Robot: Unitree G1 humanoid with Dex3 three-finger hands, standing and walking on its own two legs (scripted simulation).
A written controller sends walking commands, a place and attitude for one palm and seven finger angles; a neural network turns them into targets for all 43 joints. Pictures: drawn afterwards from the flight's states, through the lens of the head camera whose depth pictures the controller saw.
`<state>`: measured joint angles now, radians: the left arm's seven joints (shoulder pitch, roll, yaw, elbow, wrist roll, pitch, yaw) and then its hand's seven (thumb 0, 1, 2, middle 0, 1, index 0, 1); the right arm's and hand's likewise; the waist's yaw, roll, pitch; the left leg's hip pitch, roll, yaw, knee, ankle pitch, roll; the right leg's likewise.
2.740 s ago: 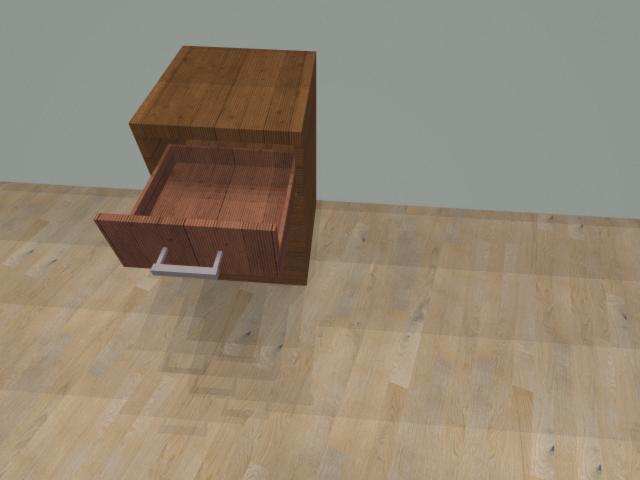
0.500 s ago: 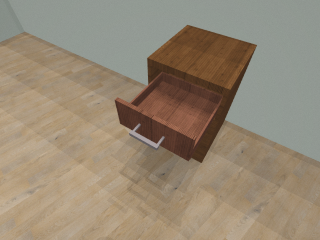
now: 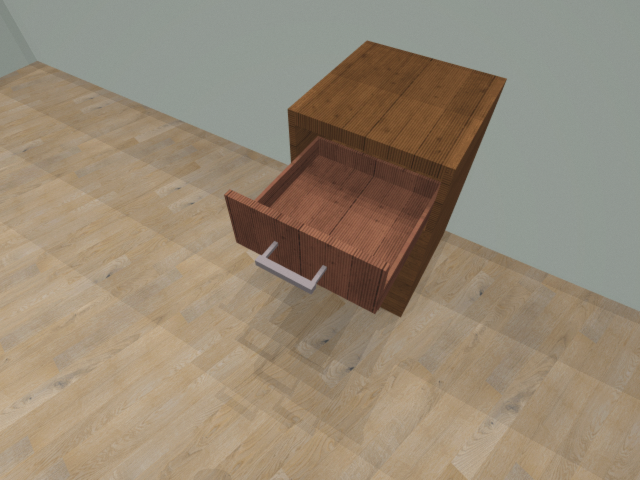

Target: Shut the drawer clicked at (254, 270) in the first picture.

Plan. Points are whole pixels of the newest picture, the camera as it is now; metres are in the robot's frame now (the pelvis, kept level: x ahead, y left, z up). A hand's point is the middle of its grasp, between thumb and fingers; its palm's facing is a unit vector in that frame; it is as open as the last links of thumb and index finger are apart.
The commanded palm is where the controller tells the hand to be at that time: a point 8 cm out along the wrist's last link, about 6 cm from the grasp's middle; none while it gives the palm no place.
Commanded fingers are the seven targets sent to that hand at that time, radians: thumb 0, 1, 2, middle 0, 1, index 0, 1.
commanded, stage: turn to face it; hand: left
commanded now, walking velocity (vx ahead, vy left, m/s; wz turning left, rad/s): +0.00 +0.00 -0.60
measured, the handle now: (290, 266) +0.55 +0.10 -0.21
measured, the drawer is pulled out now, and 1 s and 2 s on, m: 0.29 0.29 0.29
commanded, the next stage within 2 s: take the last steps up to it in 0.72 s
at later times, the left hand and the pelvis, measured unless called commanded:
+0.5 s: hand out of the picture +0.06 +0.14 -0.16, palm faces -0.17 -0.94 -0.29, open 7.4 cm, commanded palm none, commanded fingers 0.00 0.90 0.90 -0.20 -0.30 -0.20 -0.30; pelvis -0.02 -0.05 +0.00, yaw -16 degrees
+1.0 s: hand (234, 455) +0.18 +0.14 -0.19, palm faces -0.36 -0.91 -0.21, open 7.4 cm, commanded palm none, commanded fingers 0.00 0.90 0.90 -0.20 -0.30 -0.20 -0.30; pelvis +0.07 -0.02 -0.01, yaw -26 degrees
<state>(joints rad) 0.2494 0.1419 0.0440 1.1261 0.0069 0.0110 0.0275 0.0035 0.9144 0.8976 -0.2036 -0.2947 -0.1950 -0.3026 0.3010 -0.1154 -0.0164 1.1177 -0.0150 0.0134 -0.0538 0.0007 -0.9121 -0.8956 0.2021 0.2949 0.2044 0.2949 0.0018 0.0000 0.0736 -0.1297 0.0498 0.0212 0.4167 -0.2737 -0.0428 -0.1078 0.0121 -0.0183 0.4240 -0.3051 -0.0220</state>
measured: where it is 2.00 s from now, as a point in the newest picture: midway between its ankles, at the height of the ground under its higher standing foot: outside the picture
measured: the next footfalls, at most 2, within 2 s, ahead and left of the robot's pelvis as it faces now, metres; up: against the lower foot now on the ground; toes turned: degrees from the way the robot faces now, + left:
left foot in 0.94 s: +0.14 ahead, +0.04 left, +0.00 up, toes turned -28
right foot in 1.44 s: -0.02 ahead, -0.20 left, +0.00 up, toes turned -28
